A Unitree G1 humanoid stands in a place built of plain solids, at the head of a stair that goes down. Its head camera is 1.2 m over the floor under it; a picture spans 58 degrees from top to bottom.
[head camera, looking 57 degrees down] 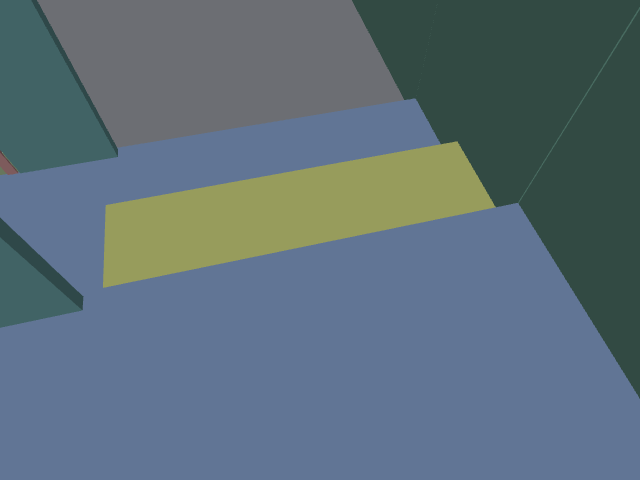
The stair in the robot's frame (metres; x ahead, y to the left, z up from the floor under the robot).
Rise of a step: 0.12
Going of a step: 0.44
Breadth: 1.46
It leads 14 degrees to the left of straight ahead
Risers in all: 3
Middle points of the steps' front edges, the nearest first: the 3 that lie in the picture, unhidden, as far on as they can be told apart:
0.76 0.01 0.00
1.19 0.12 -0.12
1.62 0.22 -0.24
